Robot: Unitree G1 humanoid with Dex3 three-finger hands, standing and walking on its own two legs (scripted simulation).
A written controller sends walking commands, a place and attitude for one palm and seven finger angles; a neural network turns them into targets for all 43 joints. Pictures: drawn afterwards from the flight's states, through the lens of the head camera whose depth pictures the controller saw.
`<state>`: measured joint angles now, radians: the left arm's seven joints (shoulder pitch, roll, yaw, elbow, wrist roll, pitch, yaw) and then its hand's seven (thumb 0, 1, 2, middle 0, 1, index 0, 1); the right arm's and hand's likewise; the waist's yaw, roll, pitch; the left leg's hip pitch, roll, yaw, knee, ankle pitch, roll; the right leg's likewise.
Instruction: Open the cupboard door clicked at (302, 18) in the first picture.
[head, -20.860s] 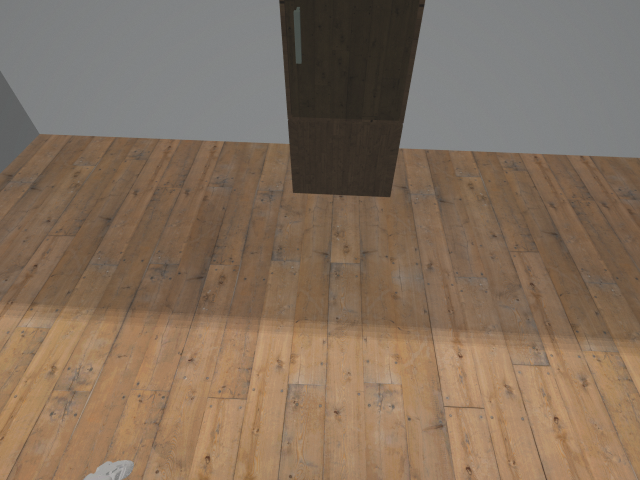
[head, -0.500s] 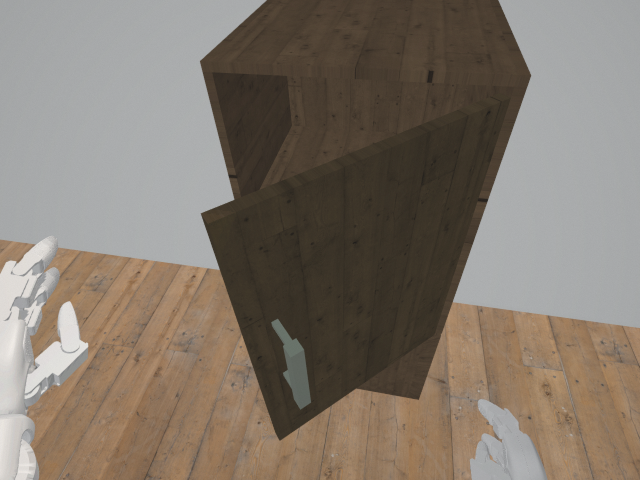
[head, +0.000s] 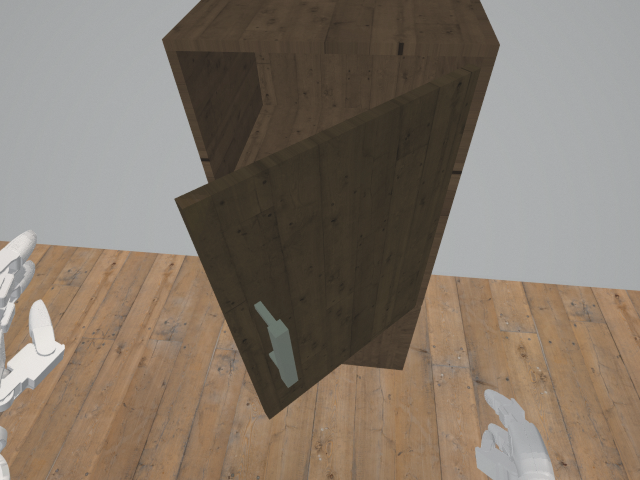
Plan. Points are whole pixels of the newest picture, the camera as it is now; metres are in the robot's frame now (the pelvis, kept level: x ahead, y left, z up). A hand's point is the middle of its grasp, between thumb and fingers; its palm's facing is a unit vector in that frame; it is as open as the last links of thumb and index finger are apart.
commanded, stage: step back with the hand held close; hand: left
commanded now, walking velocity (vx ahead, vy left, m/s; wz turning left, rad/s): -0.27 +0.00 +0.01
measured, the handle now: (276, 346) +0.30 +0.09 -0.04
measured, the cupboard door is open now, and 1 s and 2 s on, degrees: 45 45 45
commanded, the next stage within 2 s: stop stepping back and stand still in 1.14 s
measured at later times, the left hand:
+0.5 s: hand out of the picture +0.13 +0.29 +0.15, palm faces +0.43 -0.75 -0.50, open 7.4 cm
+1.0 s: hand out of the picture +0.06 +0.31 +0.16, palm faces +0.46 -0.72 -0.51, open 7.4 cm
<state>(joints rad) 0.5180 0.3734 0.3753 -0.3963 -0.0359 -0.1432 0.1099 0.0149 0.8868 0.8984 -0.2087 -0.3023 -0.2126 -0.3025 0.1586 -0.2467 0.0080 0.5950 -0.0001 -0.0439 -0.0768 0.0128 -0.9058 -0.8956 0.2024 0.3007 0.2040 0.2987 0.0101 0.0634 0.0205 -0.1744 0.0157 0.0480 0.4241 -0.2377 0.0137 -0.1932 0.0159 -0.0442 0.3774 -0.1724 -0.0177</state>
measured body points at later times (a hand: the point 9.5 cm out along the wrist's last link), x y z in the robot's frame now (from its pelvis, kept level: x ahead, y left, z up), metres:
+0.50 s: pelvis -0.07 +0.02 -0.02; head -0.05 +0.03 +0.43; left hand +0.10 +0.32 +0.18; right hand +0.10 -0.21 -0.09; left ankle -0.01 +0.11 -0.74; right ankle +0.02 -0.11 -0.74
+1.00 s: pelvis -0.13 +0.03 -0.01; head -0.10 +0.06 +0.43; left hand +0.03 +0.34 +0.19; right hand +0.05 -0.20 -0.09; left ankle -0.01 +0.11 -0.74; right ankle -0.19 -0.12 -0.67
